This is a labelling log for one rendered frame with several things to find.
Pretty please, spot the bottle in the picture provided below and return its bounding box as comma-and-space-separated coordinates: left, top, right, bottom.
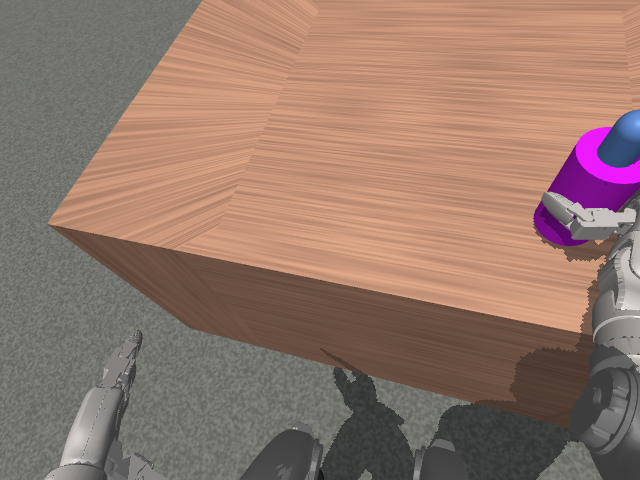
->
534, 110, 640, 246

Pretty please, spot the left robot arm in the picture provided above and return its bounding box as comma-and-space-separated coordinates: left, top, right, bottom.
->
44, 464, 107, 480

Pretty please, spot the right robot arm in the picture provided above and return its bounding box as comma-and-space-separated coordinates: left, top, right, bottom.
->
570, 231, 640, 480

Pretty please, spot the right robot hand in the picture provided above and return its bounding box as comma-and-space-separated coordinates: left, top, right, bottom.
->
541, 188, 640, 241

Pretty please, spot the left robot hand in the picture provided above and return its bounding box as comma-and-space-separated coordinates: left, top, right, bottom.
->
59, 330, 168, 480

